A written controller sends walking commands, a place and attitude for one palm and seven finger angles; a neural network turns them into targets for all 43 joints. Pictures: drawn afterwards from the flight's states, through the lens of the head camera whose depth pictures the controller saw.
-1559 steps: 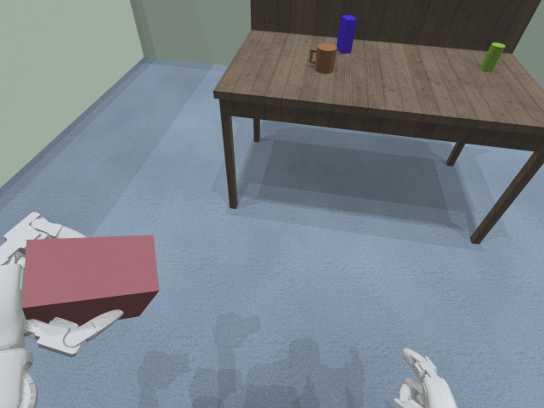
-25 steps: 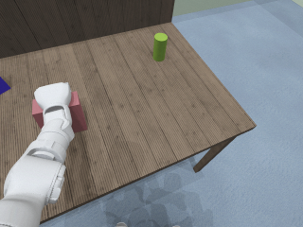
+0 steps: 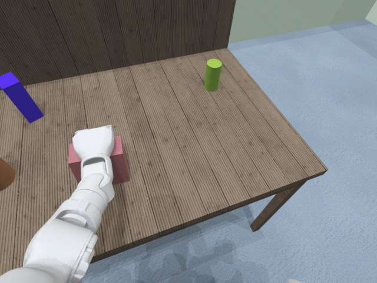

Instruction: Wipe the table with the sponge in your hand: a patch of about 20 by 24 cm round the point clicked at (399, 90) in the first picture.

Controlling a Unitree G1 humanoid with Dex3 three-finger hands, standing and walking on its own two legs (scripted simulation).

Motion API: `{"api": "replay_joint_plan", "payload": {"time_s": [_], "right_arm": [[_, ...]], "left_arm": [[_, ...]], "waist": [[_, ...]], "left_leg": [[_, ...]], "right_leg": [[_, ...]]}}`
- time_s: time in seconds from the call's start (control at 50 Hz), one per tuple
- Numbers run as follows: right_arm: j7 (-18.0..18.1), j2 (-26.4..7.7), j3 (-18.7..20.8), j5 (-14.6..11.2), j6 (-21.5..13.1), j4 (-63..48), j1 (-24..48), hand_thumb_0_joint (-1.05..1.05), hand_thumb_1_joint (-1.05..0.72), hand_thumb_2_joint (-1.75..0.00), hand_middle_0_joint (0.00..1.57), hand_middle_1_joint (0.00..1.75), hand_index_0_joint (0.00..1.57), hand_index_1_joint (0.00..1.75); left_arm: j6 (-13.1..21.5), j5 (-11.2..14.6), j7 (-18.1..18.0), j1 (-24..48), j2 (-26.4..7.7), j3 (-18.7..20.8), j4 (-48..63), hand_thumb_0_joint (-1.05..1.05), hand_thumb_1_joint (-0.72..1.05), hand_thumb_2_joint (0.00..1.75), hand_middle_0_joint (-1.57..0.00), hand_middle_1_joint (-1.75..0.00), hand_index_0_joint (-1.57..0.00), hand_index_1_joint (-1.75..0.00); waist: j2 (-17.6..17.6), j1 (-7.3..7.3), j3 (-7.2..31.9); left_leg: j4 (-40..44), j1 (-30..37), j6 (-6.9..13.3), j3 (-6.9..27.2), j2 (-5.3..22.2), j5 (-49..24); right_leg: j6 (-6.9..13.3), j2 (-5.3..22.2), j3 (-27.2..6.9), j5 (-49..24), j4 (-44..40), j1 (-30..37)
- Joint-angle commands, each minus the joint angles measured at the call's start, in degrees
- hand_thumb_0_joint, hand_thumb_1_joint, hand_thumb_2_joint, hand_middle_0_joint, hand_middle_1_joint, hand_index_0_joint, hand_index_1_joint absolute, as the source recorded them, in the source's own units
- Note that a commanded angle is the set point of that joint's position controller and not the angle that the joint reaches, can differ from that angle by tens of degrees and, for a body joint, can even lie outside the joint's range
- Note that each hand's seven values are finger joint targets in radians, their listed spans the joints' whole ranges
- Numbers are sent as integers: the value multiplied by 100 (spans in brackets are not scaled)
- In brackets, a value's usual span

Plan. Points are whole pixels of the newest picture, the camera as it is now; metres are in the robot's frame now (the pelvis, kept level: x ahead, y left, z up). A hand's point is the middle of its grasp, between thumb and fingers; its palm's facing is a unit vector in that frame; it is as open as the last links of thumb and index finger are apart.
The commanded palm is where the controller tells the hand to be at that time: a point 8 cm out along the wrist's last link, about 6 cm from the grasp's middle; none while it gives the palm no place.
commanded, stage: wipe back along the middle lane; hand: left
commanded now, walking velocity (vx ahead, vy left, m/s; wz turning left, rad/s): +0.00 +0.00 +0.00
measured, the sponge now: (102, 168) +0.40 +0.24 -0.06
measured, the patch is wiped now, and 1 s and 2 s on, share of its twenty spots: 0.65 0.85 0.90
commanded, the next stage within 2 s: slide across to the third lane in 1.06 s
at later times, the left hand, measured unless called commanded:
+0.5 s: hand (107, 171) +0.37 +0.21 -0.02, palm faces -0.07 +0.00 -1.00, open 10.4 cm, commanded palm +0.32 +0.19 +0.01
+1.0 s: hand (112, 190) +0.32 +0.19 -0.02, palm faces -0.07 -0.03 -1.00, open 10.4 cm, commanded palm +0.27 +0.17 +0.02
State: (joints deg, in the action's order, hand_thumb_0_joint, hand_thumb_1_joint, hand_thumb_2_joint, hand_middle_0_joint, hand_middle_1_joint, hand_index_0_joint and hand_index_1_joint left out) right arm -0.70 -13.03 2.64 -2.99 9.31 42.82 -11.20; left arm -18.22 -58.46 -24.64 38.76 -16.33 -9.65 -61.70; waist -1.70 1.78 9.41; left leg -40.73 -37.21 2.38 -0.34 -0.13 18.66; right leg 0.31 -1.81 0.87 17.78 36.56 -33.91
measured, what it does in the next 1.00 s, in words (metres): stands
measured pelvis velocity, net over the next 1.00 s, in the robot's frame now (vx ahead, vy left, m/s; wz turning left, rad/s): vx -0.01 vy -0.02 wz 0.01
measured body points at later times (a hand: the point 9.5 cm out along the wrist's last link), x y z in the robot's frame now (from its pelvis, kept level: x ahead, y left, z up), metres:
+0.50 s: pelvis -0.01 -0.01 +0.00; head +0.03 -0.01 +0.45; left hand +0.37 +0.21 +0.04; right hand +0.12 -0.25 -0.13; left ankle +0.00 +0.09 -0.72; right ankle -0.01 -0.12 -0.72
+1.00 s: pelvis -0.01 -0.02 +0.00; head +0.00 -0.03 +0.45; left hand +0.32 +0.19 +0.04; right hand +0.18 -0.25 -0.10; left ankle +0.00 +0.09 -0.72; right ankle -0.01 -0.12 -0.72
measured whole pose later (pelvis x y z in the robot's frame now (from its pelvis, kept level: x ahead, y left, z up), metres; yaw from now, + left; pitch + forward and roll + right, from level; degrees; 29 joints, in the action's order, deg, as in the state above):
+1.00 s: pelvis -0.01 -0.02 +0.00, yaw +1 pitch +9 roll -1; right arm 0.4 -13.1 1.4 -4.1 11.2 38.9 -6.1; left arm -25.6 -58.3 -23.4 18.1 -10.1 -17.1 -39.5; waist -2.1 -2.6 8.9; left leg -38.5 -29.0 0.9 0.0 0.0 18.1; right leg 1.9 -2.0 1.1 18.7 37.2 -27.0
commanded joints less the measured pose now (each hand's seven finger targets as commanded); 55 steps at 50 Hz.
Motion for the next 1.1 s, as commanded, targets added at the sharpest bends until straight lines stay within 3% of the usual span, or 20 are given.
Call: {"api": "replay_joint_plan", "payload": {"time_s": [0.0, 0.04, 0.06, 0.08, 0.28, 0.32, 0.36, 0.44, 0.5, 0.54, 0.68, 0.7, 0.78, 0.8, 0.84, 0.9, 0.98, 1.0, 1.04, 1.08], "right_arm": [[38, -860, 246, 28, -109, -489, -10, 0, -90, -90, 20, 30, 20, 30], [30, -827, 236, 37, -97, -524, 28, 0, -90, -90, 20, 30, 20, 30], [34, -846, 241, 40, -85, -522, 22, 0, -90, -90, 20, 30, 20, 30], [53, -848, 220, 35, -65, -532, 73, 0, -90, -90, 20, 30, 20, 30], [68, -783, 208, 15, -34, -651, 271, 0, -90, -90, 20, 30, 20, 30], [75, -811, 207, 15, -29, -687, 322, 0, -90, -90, 20, 30, 20, 30], [49, -775, 200, -2, -27, -732, 407, 0, -90, -90, 20, 30, 20, 30], [62, -769, 189, -31, -27, -749, 519, 0, -90, -90, 20, 30, 20, 30], [77, -781, 185, -43, -31, -787, 601, 0, -90, -90, 20, 30, 20, 30], [74, -765, 174, -43, -31, -852, 655, 0, -90, -90, 20, 30, 20, 30], [122, -760, 122, -68, -10, -973, 857, 0, -90, -90, 20, 30, 20, 30], [127, -770, 125, -73, -13, -979, 892, 0, -90, -90, 20, 30, 20, 30], [135, -745, 96, -72, -24, -1065, 955, 0, -90, -90, 20, 30, 20, 30], [135, -759, 120, -68, -28, -1055, 974, 0, -90, -90, 20, 30, 20, 30], [119, -720, 93, -80, -34, -1146, 1030, 0, -90, -90, 20, 30, 20, 30], [128, -752, 89, -75, -38, -1151, 1099, 0, -90, -90, 20, 30, 20, 30], [123, -731, 52, -89, -63, -1247, 1226, 0, -90, -90, 20, 30, 20, 30], [134, -755, 60, -91, -61, -1228, 1260, 0, -90, -90, 20, 30, 20, 30], [122, -720, 47, -103, -80, -1261, 1285, 0, -90, -90, 20, 30, 20, 30], [154, -740, 33, -99, -87, -1236, 1299, 0, -90, -90, 20, 30, 20, 30]], "left_arm": [[-49, -40, 89, 1256, -171, -77, 296, 0, 10, 130, -120, -160, -120, -160], [-104, -14, 72, 1170, 92, -306, 305, 0, 10, 130, -120, -160, -120, -160], [-129, -4, 50, 1086, -101, -112, 278, 0, 10, 130, -120, -160, -120, -160], [-157, -30, 49, 1112, -47, -213, 262, 0, 10, 130, -120, -160, -120, -160], [-295, 50, 43, 549, 267, -366, 547, 0, 10, 130, -120, -160, -120, -160], [-303, 72, 39, 313, 87, -214, 708, 0, 10, 130, -120, -160, -120, -160], [-371, 73, 53, 88, 395, -458, 810, 0, 10, 130, -120, -160, -120, -160], [-503, 116, 68, 103, 448, -537, 1004, 0, 10, 130, -120, -160, -120, -160], [-559, 131, 96, -183, 237, -330, 1164, 0, 10, 130, -120, -160, -120, -160], [-591, 138, 137, -446, 475, -561, 1312, 0, 10, 130, -120, -160, -120, -160], [-715, 78, 239, -711, 439, -647, 1684, 0, 10, 130, -120, -160, -120, -160], [-718, 83, 244, -680, 301, -492, 1771, 0, 10, 130, -120, -160, -120, -160], [-736, 58, 307, -920, 472, -723, 1970, 0, 10, 130, -120, -160, -120, -160], [-716, 39, 298, -1016, 268, -488, 2007, 0, 10, 130, -120, -160, -120, -160], [-713, 73, 339, -1293, 628, -857, 2164, 0, 10, 130, -120, -160, -120, -160], [-726, 54, 348, -1396, 399, -634, 2322, 0, 10, 130, -120, -160, -120, -160], [-758, 85, 374, -1891, 484, -789, 2661, 0, 10, 130, -120, -160, -120, -160], [-775, 84, 369, -1888, 284, -566, 2700, 0, 10, 130, -120, -160, -120, -160], [-788, 71, 386, -1996, 522, -848, 2841, 0, 10, 130, -120, -160, -120, -160], [-803, 18, 372, -1966, 328, -703, 2819, 0, 10, 130, -120, -160, -120, -160]], "waist": [[235, 118, 1356], [146, 128, 1313], [305, 66, 1359], [360, 114, 1290], [396, -37, 1290], [443, -118, 1359], [414, -107, 1193], [481, -91, 1041], [530, -207, 1190], [514, -198, 1096], [629, -214, 844], [622, -262, 922], [558, -270, 927], [517, -330, 977], [609, -304, 866], [649, -378, 889], [700, -397, 837], [728, -443, 821], [696, -393, 701], [756, -386, 660]], "left_leg": [[418, 1443, -108, 194, 129, -1513], [410, 1487, -110, 175, 113, -1443], [413, 1427, -100, 181, 102, -1396], [422, 1393, -101, 178, 96, -1349], [466, 1391, -92, 137, 55, -1245], [446, 1390, -86, 135, 32, -1359], [473, 1383, -103, 132, 42, -1363], [541, 1445, -87, 147, 36, -1219], [533, 1432, -90, 128, 2, -1328], [517, 1468, -77, 90, -10, -1332], [563, 1467, -72, 94, -62, -1197], [585, 1480, -80, 132, -59, -1192], [567, 1529, -72, 89, -86, -1182], [543, 1574, -85, 123, -76, -1287], [537, 1559, -66, 87, -94, -1246], [551, 1544, -77, 117, -100, -1240], [540, 1532, -69, 75, -147, -1267], [570, 1521, -79, 106, -141, -1248], [563, 1536, -65, 74, -151, -1191], [572, 1484, -74, 86, -166, -1110]], "right_leg": [[344, -97, 159, -1299, -345, 287], [343, -110, 180, -1235, -366, 230], [344, -106, 158, -1239, -382, 332], [334, -97, 145, -1220, -390, 319], [350, -98, 120, -1225, -439, 546], [357, -90, 93, -1429, -411, 734], [367, -91, 128, -1424, -418, 667], [368, -97, 129, -1257, -489, 663], [378, -73, 49, -1521, -460, 923], [372, -71, 72, -1555, -476, 905], [369, -48, -12, -1511, -538, 961], [385, -61, -33, -1476, -527, 991], [385, -48, -51, -1514, -515, 1033], [406, -61, -77, -1601, -483, 1070], [383, -43, -51, -1609, -502, 1074], [414, -56, -143, -1666, -487, 1131], [384, -17, -204, -1893, -483, 1287], [409, -33, -278, -1878, -503, 1299], [390, -18, -224, -1820, -498, 1264], [387, -21, -280, -1726, -510, 1229]]}}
